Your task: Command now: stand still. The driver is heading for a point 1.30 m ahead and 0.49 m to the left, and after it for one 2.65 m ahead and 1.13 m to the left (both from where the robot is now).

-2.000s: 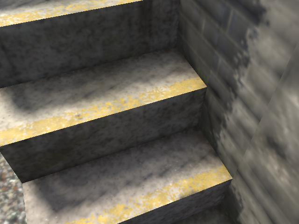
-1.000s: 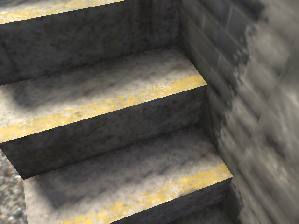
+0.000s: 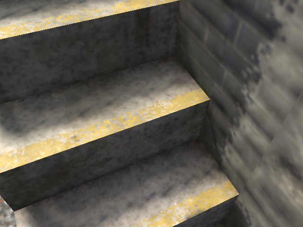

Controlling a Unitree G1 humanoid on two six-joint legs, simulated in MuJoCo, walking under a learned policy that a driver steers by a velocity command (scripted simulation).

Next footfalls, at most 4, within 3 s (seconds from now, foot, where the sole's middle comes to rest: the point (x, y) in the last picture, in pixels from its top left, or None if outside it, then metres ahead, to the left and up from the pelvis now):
0.02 right None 0.02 -0.14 -0.78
1.02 left None -0.10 0.12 -0.78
1.42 right None -0.04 -0.04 -0.78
1.76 left None -0.02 0.24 -0.54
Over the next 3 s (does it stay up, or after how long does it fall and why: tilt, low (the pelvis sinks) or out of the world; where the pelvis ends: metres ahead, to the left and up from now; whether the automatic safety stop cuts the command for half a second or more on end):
falls after 2.80 s (out of the world)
